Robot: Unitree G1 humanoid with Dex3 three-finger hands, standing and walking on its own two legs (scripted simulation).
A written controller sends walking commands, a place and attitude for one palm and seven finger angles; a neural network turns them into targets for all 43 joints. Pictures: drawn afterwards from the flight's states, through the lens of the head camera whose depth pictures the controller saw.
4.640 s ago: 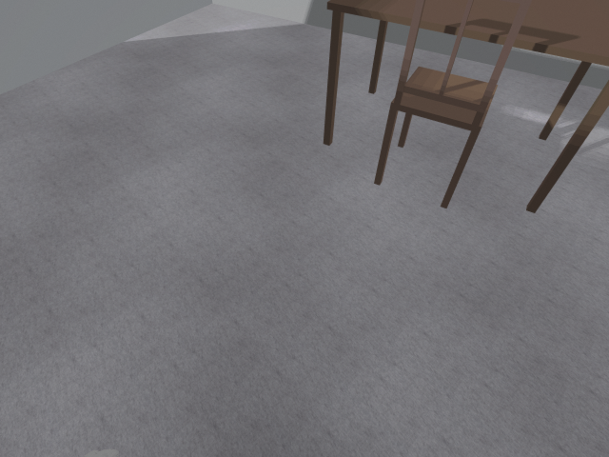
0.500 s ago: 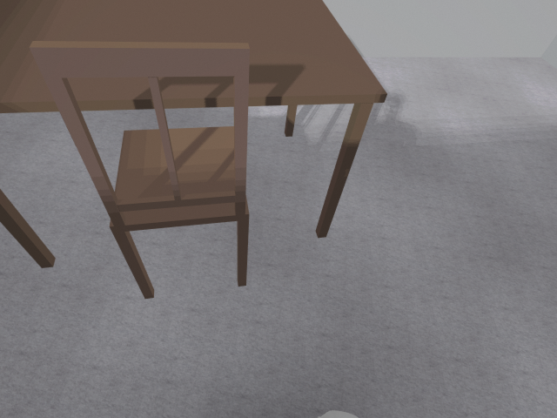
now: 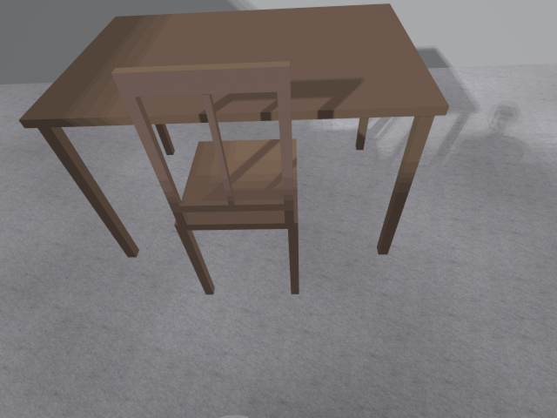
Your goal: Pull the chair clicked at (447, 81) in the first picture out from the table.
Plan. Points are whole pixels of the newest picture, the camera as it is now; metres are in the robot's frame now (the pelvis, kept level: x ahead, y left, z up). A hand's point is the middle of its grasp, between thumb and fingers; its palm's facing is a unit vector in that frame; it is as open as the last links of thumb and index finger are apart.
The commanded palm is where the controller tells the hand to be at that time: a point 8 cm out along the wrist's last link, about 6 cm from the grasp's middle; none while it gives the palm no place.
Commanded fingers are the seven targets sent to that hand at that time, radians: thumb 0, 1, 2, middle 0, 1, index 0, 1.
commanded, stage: take the last steps up to it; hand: left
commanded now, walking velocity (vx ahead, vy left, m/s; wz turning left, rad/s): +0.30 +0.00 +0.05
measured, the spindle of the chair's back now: (220, 155) +0.70 +0.19 -0.06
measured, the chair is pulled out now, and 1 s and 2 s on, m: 0.00 0.00 0.00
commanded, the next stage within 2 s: come to a stop and stand still in 0.80 s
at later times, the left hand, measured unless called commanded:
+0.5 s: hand out of the picture +0.03 +0.21 -0.18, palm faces +0.09 -0.99 -0.14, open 7.4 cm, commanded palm none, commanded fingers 0.00 0.90 0.90 -0.20 -0.30 -0.20 -0.30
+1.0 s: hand (206, 336) +0.29 +0.17 -0.17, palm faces +0.03 -0.98 -0.20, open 7.2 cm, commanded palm none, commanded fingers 0.00 0.90 0.90 -0.20 -0.30 -0.20 -0.30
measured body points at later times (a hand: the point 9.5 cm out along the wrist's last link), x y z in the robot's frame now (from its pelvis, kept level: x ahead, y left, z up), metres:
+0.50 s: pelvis +0.08 +0.04 +0.00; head +0.08 +0.06 +0.45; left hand +0.03 +0.26 -0.16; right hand +0.08 -0.20 -0.14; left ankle +0.02 +0.13 -0.74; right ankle +0.08 -0.09 -0.67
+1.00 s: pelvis +0.23 +0.00 +0.00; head +0.25 +0.00 +0.45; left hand +0.29 +0.23 -0.15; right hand +0.26 -0.24 -0.16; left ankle +0.26 +0.11 -0.71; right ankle +0.25 -0.10 -0.74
